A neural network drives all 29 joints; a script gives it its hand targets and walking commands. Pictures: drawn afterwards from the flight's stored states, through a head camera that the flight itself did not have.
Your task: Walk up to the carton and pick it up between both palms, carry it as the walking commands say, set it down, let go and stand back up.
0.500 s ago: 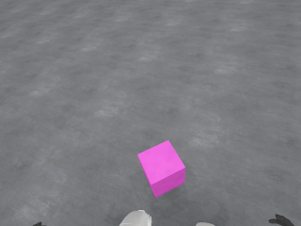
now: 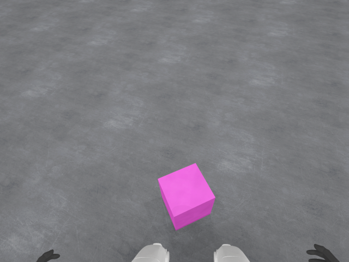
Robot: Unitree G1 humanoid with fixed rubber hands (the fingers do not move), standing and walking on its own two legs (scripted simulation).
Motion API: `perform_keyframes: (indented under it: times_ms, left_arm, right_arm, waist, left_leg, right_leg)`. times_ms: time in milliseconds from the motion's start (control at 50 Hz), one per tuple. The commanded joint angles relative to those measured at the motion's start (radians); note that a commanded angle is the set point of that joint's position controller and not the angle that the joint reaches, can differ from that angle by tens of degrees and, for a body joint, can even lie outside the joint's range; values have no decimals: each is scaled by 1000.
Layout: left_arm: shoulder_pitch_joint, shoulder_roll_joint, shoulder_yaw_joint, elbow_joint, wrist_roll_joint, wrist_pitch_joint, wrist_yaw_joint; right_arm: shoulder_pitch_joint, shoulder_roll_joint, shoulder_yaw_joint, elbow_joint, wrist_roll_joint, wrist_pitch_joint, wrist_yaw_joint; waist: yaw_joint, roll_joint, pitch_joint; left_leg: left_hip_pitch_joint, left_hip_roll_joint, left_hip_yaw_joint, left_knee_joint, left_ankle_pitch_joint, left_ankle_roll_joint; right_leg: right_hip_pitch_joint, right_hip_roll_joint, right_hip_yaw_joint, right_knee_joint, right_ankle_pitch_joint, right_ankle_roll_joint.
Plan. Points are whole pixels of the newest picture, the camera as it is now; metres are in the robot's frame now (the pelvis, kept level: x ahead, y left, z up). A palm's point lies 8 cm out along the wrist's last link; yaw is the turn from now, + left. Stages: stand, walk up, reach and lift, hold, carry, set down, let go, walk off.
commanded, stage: walk up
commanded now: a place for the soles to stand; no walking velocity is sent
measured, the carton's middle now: (185, 197) +0.48 -0.02 -0.60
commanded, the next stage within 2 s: none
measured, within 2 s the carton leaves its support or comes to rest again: neither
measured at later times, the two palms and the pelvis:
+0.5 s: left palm out of the picture +0.07 +0.33 -0.08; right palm out of the picture +0.08 -0.33 -0.08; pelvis -0.01 +0.01 +0.00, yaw +0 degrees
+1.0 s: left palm out of the picture +0.12 +0.20 -0.14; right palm out of the picture +0.09 -0.50 -0.01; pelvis +0.03 -0.12 -0.02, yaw +9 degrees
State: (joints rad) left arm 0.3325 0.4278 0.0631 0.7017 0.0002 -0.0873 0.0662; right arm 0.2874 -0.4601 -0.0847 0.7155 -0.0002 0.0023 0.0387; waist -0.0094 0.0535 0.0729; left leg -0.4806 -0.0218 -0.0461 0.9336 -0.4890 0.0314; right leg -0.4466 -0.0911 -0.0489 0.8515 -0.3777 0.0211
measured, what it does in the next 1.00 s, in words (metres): steps to the right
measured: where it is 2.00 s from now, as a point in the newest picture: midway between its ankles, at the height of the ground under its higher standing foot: outside the picture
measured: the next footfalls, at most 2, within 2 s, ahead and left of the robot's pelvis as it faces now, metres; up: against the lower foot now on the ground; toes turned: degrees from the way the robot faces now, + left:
right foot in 1.06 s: +0.16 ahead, -0.26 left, +0.00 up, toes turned +8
left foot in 1.50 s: +0.10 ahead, -0.13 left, +0.00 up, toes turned +15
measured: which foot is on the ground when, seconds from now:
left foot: down 0.00-1.00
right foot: down 0.00-0.66, up 0.68-1.00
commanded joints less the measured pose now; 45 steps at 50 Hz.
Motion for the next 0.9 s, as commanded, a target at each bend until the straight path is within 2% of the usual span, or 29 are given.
perform_keyframes:
  times_ms: [0, 20, 40, 60, 120, 160, 180, 200, 220, 260, 280, 320, 340, 360, 380, 400, 460, 480, 520, 540, 580, 600, 620, 640, 660, 680, 740, 820, 880]
  left_arm:
    - [-27, 228, 45, -9, 12, 13, 0]
    - [-44, 181, 33, -12, 5, 18, -1]
    - [-100, 222, 38, -22, 5, 28, 8]
    - [-83, 239, 40, 0, -6, 35, 9]
    - [50, 209, 50, 55, 2, 28, -4]
    - [66, 220, 65, 83, 8, 20, -4]
    - [81, 233, 61, 77, 17, 11, -2]
    - [74, 292, 73, 62, 33, 2, -3]
    - [59, 359, 90, 52, 35, -1, 0]
    - [-51, 372, 85, 28, 38, 2, -1]
    - [-91, 341, 78, 15, 35, 3, -1]
    - [-102, 301, 67, 12, 38, 16, -7]
    - [-99, 281, 60, 24, 27, 21, -8]
    - [-72, 220, 51, 2, 20, 24, -8]
    - [-70, 203, 42, 19, 9, 27, -5]
    - [-69, 223, 47, 25, 4, 27, -5]
    - [48, 216, 53, 59, -2, 11, -13]
    - [73, 219, 56, 78, 6, 3, -10]
    - [65, 333, 76, 58, 37, -8, -1]
    - [15, 359, 87, 38, 36, -5, -5]
    - [-85, 369, 82, 30, 32, -2, -6]
    - [-293, 265, 89, -134, 117, 63, -66]
    - [-369, 211, 87, -152, 119, 91, -88]
    - [-326, 172, 70, -196, 102, 108, -98]
    - [-303, 250, 92, -173, 102, 121, -105]
    - [-279, 265, 102, -165, 94, 118, -109]
    - [-194, 227, 113, -91, 80, 129, -124]
    - [-229, 231, 133, -85, 81, 151, -139]
    - [-259, 247, 142, -80, 79, 152, -144]
  right_arm:
    - [71, -191, -63, -21, -49, -17, -13]
    - [14, -239, -59, -48, -47, -24, -20]
    - [21, -262, -62, -49, -45, -22, -23]
    - [11, -269, -67, -37, -40, -21, -23]
    - [-104, -222, -54, -80, -48, -2, -21]
    - [-138, -193, -44, -72, -44, 9, -14]
    - [-117, -177, -39, -79, -26, 11, -17]
    - [-104, -151, -29, -68, -21, 16, -14]
    - [-97, -161, -43, -62, -27, 18, -17]
    - [-26, -197, -55, -41, -28, 18, -13]
    - [-5, -183, -61, -20, -30, 13, -6]
    - [41, -157, -58, 5, -40, 1, 0]
    - [45, -160, -58, 12, -44, -3, 1]
    - [34, -214, -72, -19, -54, -8, -3]
    - [-37, -230, -61, -44, -56, -14, -6]
    - [-63, -241, -57, -48, -47, -15, -10]
    - [-138, -230, -49, -62, -47, -8, -14]
    - [-141, -203, -46, -66, -37, 1, -16]
    - [-93, -154, -33, -58, -18, 4, -14]
    - [-69, -169, -41, -45, -28, 6, -20]
    - [-21, -185, -51, -27, -24, 5, -10]
    - [275, -224, -82, 73, 30, -54, -70]
    - [437, -351, -131, 161, 8, -78, -102]
    - [459, -451, -143, 133, -9, -92, -127]
    - [348, -466, -141, 85, -4, -99, -144]
    - [271, -447, -134, 68, -8, -107, -159]
    - [176, -339, -84, 61, -23, -121, -176]
    - [176, -343, -79, 53, -35, -131, -173]
    - [196, -371, -90, 47, -47, -136, -189]
  waist:
    - [-36, -10, -100]
    - [-14, 97, -64]
    - [-48, 88, -23]
    - [-27, 54, -2]
    - [25, 121, -5]
    - [51, 84, -30]
    - [63, -23, -34]
    - [69, -189, 6]
    - [57, -244, 13]
    - [2, -224, 11]
    - [-19, -146, 1]
    - [-48, -142, -11]
    - [-42, -89, -10]
    - [-29, 103, -25]
    - [-10, 168, 11]
    - [-7, 127, 15]
    - [50, 135, -51]
    - [65, 87, -43]
    - [51, -247, -15]
    - [36, -226, -13]
    - [-25, -167, 5]
    - [-99, -446, -42]
    - [-149, -144, -27]
    - [-139, 32, -58]
    - [-92, -118, 9]
    - [-46, -146, 12]
    - [39, -84, 34]
    - [21, 128, -1]
    - [13, 173, -27]
  left_leg:
    - [198, 110, -140, -314, 212, 75]
    - [174, 215, -420, -415, 247, 146]
    - [149, 282, -542, -481, 308, 168]
    - [50, 258, -515, -511, 189, 161]
    - [-36, 178, -358, -471, 18, 157]
    - [-145, 157, -324, -423, -73, 154]
    - [-177, 124, -231, -331, -134, 104]
    - [-216, 45, -137, -152, -95, 53]
    - [-180, -10, -23, 45, -61, 22]
    - [-71, 47, -4, 103, -63, 5]
    - [22, 30, 32, 75, 17, 7]
    - [171, -2, 57, -121, 16, 33]
    - [213, 21, -20, -227, 4, 56]
    - [152, 135, -312, -407, -97, 116]
    - [75, 207, -506, -522, -153, 181]
    - [40, 237, -536, -534, -111, 223]
    - [-9, 168, -370, -429, -16, 170]
    - [-72, 133, -291, -351, 49, 124]
    - [-184, 19, -90, -65, 60, 24]
    - [-146, 17, -17, 63, -42, 11]
    - [16, 40, 9, 54, -41, 13]
    - [158, 52, -18, -211, -71, 62]
    - [364, 143, -304, -428, -153, 83]
    - [397, 310, -843, -633, -355, 153]
    - [338, 395, -1002, -661, -359, 204]
    - [332, 367, -987, -616, -279, 213]
    - [206, 266, -707, -530, -160, 184]
    - [120, 193, -618, -493, -193, 157]
    - [138, 208, -577, -408, -127, 181]
  right_leg:
    - [-60, -38, 39, 19, 126, -99]
    - [-152, 57, -13, 123, -16, -57]
    - [-208, 54, 43, 162, -273, -56]
    - [-126, 41, 92, 170, -284, -61]
    - [2, 41, -16, 77, -82, -78]
    - [183, 76, -34, -40, -16, -83]
    - [214, 28, 55, -171, -52, -101]
    - [166, -115, 337, -361, -262, -149]
    - [65, -264, 549, -502, -378, -223]
    - [-22, -300, 503, -480, -328, -268]
    - [-82, -264, 405, -443, -294, -249]
    - [-137, -157, 212, -286, -117, -171]
    - [-159, -103, 157, -181, -95, -147]
    - [-185, -10, 52, 10, -156, -90]
    - [-164, 56, 10, 96, -194, -71]
    - [-125, 50, 47, 147, -204, -72]
    - [46, 44, 18, -47, -99, -79]
    - [137, 47, 17, -133, -16, -91]
    - [163, -159, 402, -373, -150, -185]
    - [85, -305, 510, -418, -117, -269]
    - [-69, -291, 442, -372, -88, -275]
    - [-127, -139, 122, -223, -381, -201]
    - [-332, -4, 20, 211, -329, -125]
    - [-492, 96, 98, 371, -274, -65]
    - [-518, 51, 226, 442, -230, -64]
    - [-493, 34, 265, 448, -202, -62]
    - [-424, 0, 235, 433, -81, -61]
    - [-303, 13, 191, 446, -53, -46]
    - [-331, -13, 201, 388, -59, -36]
